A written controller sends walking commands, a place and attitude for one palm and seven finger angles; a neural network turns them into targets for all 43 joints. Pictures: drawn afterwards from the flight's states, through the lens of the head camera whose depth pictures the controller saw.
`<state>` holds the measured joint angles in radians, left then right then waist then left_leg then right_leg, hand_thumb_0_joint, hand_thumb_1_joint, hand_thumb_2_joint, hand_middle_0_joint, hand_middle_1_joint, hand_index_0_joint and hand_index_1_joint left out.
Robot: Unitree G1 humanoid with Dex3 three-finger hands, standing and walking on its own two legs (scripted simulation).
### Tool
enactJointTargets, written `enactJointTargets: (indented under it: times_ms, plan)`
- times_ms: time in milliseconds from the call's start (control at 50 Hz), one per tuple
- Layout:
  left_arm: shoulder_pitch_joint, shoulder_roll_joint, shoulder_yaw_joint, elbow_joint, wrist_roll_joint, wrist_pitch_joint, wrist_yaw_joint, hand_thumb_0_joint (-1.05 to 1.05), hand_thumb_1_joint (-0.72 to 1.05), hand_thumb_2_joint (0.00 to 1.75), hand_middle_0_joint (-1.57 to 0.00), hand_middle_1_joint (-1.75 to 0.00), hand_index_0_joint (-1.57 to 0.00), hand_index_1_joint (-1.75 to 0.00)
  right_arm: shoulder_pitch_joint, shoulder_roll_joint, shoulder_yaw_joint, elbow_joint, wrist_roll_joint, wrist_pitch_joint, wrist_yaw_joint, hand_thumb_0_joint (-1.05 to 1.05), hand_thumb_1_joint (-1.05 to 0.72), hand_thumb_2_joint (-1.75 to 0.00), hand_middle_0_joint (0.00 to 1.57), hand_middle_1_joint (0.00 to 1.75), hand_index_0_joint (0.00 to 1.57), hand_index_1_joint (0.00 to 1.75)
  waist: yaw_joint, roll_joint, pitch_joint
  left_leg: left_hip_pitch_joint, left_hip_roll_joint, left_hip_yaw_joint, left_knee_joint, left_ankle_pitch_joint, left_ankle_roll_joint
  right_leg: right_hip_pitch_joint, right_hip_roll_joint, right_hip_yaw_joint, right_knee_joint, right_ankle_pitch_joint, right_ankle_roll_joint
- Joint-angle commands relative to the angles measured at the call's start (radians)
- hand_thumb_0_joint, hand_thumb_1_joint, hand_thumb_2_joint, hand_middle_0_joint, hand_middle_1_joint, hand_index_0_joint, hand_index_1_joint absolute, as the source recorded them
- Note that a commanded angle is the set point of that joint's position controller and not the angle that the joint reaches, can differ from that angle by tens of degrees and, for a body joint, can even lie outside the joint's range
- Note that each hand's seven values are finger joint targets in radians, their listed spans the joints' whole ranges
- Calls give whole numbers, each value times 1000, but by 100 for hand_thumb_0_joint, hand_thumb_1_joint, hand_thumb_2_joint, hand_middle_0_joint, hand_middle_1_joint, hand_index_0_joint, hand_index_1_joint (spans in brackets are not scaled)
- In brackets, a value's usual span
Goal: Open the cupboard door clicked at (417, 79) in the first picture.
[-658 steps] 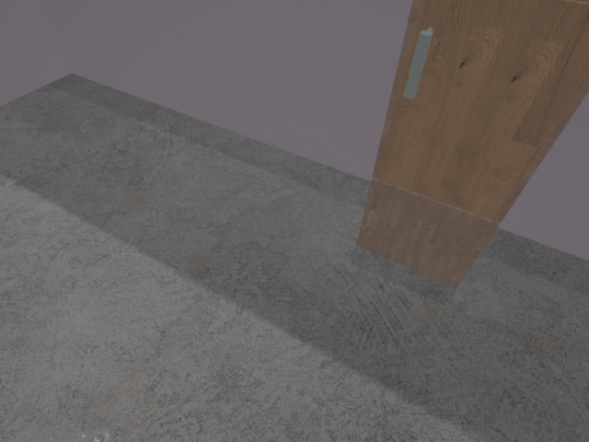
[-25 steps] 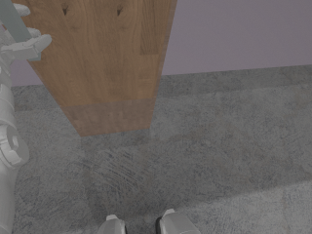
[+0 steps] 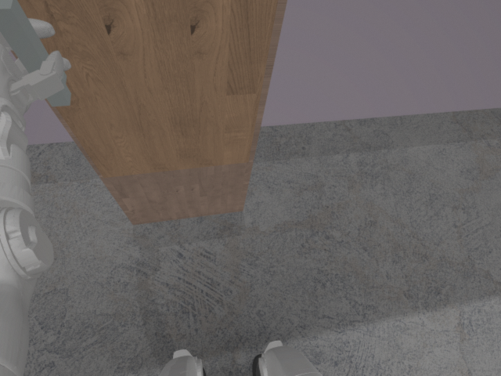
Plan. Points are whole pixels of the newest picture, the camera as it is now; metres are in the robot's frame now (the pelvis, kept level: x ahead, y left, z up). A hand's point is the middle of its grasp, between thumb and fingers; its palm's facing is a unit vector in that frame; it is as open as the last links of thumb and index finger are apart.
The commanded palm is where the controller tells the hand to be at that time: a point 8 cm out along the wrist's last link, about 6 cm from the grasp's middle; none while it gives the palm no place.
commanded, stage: pull the door open along its arc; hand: left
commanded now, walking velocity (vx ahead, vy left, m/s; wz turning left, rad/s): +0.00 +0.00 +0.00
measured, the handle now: (37, 48) +0.59 +0.24 +0.12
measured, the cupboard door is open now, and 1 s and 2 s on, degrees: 1 15 39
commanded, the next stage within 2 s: open thumb and fingers to let go in 1.76 s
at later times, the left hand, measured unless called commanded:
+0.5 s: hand (68, 125) +0.45 +0.18 +0.12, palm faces +0.30 -0.95 +0.11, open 6.4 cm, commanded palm +0.42 +0.23 +0.12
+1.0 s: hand (78, 116) +0.47 +0.18 +0.12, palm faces +0.50 -0.87 -0.02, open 6.0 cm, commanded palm +0.42 +0.21 +0.12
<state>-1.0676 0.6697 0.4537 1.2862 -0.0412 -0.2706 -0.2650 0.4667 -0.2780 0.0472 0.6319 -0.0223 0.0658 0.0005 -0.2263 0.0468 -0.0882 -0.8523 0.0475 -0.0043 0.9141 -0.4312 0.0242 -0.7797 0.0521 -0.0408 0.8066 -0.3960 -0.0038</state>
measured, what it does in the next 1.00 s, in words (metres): stands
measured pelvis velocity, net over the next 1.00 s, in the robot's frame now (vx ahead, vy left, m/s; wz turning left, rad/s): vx -0.03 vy -0.03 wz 0.04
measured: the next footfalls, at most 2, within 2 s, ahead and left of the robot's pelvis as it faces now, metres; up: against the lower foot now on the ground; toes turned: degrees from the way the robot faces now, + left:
none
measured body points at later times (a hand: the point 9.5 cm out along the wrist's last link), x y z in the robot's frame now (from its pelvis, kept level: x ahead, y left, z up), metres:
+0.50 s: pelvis +0.00 -0.01 +0.01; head +0.06 +0.00 +0.46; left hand +0.43 +0.23 +0.12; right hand +0.09 -0.26 -0.10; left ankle -0.01 +0.10 -0.69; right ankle -0.02 -0.12 -0.69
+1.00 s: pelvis -0.03 -0.03 +0.01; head +0.05 -0.03 +0.45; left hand +0.44 +0.22 +0.12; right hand -0.05 -0.29 -0.12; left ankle -0.01 +0.10 -0.69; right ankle -0.02 -0.12 -0.69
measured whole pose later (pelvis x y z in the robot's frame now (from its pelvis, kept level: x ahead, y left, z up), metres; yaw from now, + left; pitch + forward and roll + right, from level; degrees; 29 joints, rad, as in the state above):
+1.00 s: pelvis -0.03 -0.03 +0.01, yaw +2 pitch +15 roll -1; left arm -0.89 0.31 0.40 1.15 0.02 -0.38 0.36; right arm 0.45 -0.25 -0.01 0.75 -0.06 0.01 0.01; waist -0.15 0.05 -0.10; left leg -0.74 0.03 -0.02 0.84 -0.36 -0.01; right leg -0.69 0.04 -0.06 0.80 -0.37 -0.04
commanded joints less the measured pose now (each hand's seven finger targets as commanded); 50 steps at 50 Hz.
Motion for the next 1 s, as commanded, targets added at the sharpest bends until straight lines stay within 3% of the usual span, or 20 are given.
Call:
enactJointTargets:
  times_ms: [0,120,240,300,320,340,360,420,440,500,520,540,600,620,680,720,740,780,940,980]
  plan:
    - [-362,260,25,-272,-37,-80,-26,0,90,90,-40,-135,-40,-135,195,-190,-70,-50,4,1,-12,0,-90,-90,20,30,20,30,39,157,-521,464,-12,-50,-60,591,4,166,29,-1,-54,474,-9]
    - [-148,226,50,-405,-90,-80,-45,0,90,90,-40,-135,-40,-135,152,-185,-81,-99,18,13,-6,0,-90,-90,20,30,20,30,96,114,-538,462,-17,-29,-87,626,11,274,28,2,-57,553,-14]
    - [143,99,18,-610,-161,-47,-39,0,90,90,-40,-135,-40,-135,63,-160,-92,-156,44,4,3,0,-90,-90,20,30,20,30,149,72,-487,462,-24,4,-127,652,18,377,18,10,-79,634,-10]
    - [235,9,-34,-705,-184,-25,-23,0,90,90,-40,-135,-40,-135,17,-148,-93,-172,55,-8,5,0,-90,-90,20,30,20,30,151,35,-414,455,-27,11,-152,603,16,383,14,3,-94,608,-8]
    - [214,-10,-46,-745,-189,-27,-12,0,90,90,-40,-135,-40,-135,7,-146,-92,-174,54,-14,2,0,-90,-90,20,30,20,30,146,35,-405,465,-30,12,-153,602,19,383,13,4,-97,612,-8]
    - [145,-7,96,-789,-231,-11,146,0,90,90,-40,-135,-40,-135,-23,-115,-93,-164,46,-29,1,0,-90,-90,20,30,20,30,215,23,-379,410,-38,9,-157,570,6,373,13,-9,-108,569,-2]
    - [139,-106,9,-767,-203,10,228,0,90,90,-40,-135,-40,-135,-30,-114,-92,-147,42,-40,6,0,-90,-90,20,30,20,30,167,31,-336,423,-37,9,-165,536,-3,342,15,-14,-108,530,1]
    - [0,-152,4,-742,-121,23,427,0,90,90,-40,-135,-40,-135,-22,-111,-95,-90,16,-59,7,0,-90,-90,20,30,20,30,135,-17,-309,398,-38,-7,-152,462,-6,297,8,-11,-102,458,0]
    - [-63,-169,-5,-711,-79,23,490,0,90,90,-40,-135,-40,-135,-28,-103,-93,-75,5,-62,7,0,-90,-90,20,30,20,30,130,24,-323,400,-40,-10,-150,445,-11,282,0,-8,-91,432,-1]
    - [-123,-250,-60,-631,55,19,672,0,90,90,-40,-135,-40,-135,-46,-86,-90,-50,-31,-70,14,0,-90,-90,20,30,20,30,120,42,-342,389,-46,-18,-137,396,-12,228,-13,-10,-78,356,-5]
    - [-163,-264,-84,-636,96,4,713,0,90,90,-40,-135,-40,-135,-34,-87,-94,-43,-43,-73,16,0,-90,-90,20,30,20,30,101,-8,-372,392,-44,-26,-127,392,-7,219,-10,-11,-73,349,-3]
    - [-172,-281,-107,-607,122,-7,732,0,90,90,-40,-135,-40,-135,-41,-85,-99,-40,-47,-74,16,0,-90,-90,20,30,20,30,94,-2,-398,391,-44,-22,-123,374,-9,216,-12,-3,-72,340,-2]
    - [-251,-306,-146,-536,130,-53,722,0,90,90,-40,-135,-40,-135,-39,-86,-99,-25,-50,-82,12,0,-90,-90,20,30,20,30,74,-12,-400,386,-46,-20,-123,327,-8,214,-12,5,-87,320,-4]
    - [-272,-301,-144,-514,121,-70,709,0,90,90,-40,-135,-40,-135,-32,-89,-101,-20,-49,-84,9,0,-90,-90,20,30,20,30,62,-43,-399,379,-45,-25,-123,312,-4,213,-11,6,-92,311,-3]
    - [-322,-260,-139,-476,120,-122,670,0,90,90,-40,-135,-40,-135,-31,-89,-95,-12,-47,-91,2,0,-90,-90,20,30,20,30,72,8,-400,369,-48,-22,-135,278,-3,221,-15,15,-95,288,-7]
    - [-325,-233,-118,-432,112,-141,652,0,90,90,-40,-135,-40,-135,-17,-92,-93,-6,-45,-92,-2,0,-90,-90,20,30,20,30,71,2,-393,357,-50,-23,-137,259,2,222,-13,20,-103,275,-6]
    - [-331,-234,-126,-423,107,-148,643,0,90,90,-40,-135,-40,-135,-18,-90,-91,-5,-43,-92,-3,0,-90,-90,20,30,20,30,71,15,-385,352,-49,-22,-143,245,1,221,-15,21,-110,262,-6]
    - [-316,-218,-108,-390,90,-154,634,0,90,90,-40,-135,-40,-135,-7,-95,-91,0,-42,-93,-4,0,-90,-90,20,30,20,30,70,-30,-378,321,-53,-15,-149,217,8,247,-14,26,-125,250,-1]
    - [-307,-166,-75,-330,70,-164,615,0,90,90,-40,-135,-40,-135,35,-109,-95,18,-37,-88,-6,0,-90,-90,20,30,20,30,68,-17,-352,278,-55,-5,-176,161,15,265,-14,36,-160,194,3]
    - [-316,-150,-66,-332,65,-168,613,0,90,90,-40,-135,-40,-135,48,-114,-100,22,-37,-88,-5,0,-90,-90,20,30,20,30,63,-27,-376,284,-55,0,-170,176,18,280,-13,43,-163,214,5]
